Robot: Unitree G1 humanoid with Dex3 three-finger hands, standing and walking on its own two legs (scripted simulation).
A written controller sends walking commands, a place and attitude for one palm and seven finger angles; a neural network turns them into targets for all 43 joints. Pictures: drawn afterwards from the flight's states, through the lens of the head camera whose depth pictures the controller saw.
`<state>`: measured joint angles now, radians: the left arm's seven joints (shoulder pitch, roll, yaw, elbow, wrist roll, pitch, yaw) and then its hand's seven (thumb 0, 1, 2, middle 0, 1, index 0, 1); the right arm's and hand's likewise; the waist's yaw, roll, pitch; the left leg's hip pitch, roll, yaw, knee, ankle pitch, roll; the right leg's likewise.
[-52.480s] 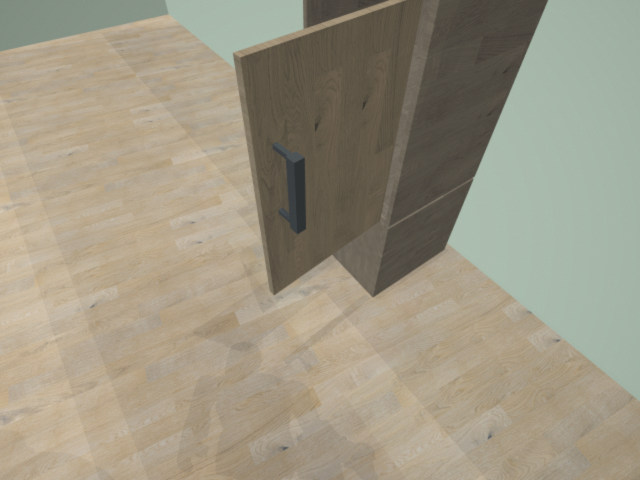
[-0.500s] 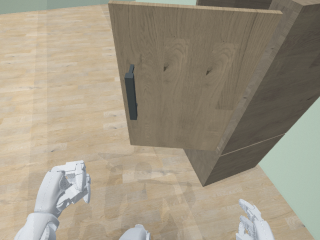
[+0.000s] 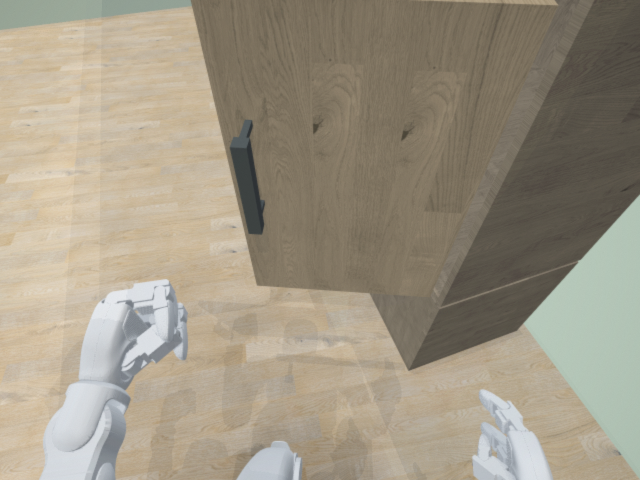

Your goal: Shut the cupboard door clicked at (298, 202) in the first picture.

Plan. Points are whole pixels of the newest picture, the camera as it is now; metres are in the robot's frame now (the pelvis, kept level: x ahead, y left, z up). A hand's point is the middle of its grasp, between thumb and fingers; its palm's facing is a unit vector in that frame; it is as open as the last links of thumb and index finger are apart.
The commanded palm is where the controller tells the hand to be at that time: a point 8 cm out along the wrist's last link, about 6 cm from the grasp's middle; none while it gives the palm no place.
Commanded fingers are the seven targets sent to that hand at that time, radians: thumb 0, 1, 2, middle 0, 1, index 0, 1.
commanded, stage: bring the fist close to the handle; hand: left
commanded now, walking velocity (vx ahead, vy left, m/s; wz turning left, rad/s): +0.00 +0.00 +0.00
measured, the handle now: (252, 180) +0.51 +0.15 +0.07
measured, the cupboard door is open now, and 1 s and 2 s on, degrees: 66 66 58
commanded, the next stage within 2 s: push the door shut along its arc in 1.18 s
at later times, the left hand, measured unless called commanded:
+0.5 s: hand (236, 277) +0.34 +0.13 +0.08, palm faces -0.07 -1.00 -0.02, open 3.1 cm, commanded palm +0.33 +0.19 +0.08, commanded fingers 0.00 0.90 0.90 -1.30 -1.50 -1.30 -1.50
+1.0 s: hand (264, 230) +0.41 +0.11 +0.08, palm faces -0.01 -1.00 -0.03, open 3.1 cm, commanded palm +0.38 +0.17 +0.08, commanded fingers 0.00 0.90 0.90 -1.30 -1.50 -1.30 -1.50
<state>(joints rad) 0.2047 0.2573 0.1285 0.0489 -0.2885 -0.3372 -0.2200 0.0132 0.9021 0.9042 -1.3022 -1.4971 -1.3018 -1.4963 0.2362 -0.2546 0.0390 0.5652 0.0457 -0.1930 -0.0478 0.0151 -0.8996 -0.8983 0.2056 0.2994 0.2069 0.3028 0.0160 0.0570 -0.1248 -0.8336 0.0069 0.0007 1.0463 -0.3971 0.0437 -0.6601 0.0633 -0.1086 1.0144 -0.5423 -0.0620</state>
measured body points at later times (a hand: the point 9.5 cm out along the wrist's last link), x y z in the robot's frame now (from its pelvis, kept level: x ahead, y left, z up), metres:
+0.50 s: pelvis +0.01 +0.01 +0.01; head +0.05 +0.00 +0.46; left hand +0.33 +0.19 +0.08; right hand +0.15 -0.24 -0.09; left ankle +0.07 +0.09 -0.67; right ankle -0.02 -0.08 -0.67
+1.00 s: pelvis +0.00 +0.00 +0.01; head +0.06 +0.00 +0.45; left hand +0.41 +0.17 +0.08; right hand +0.07 -0.26 -0.11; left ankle +0.07 +0.09 -0.67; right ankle -0.02 -0.08 -0.67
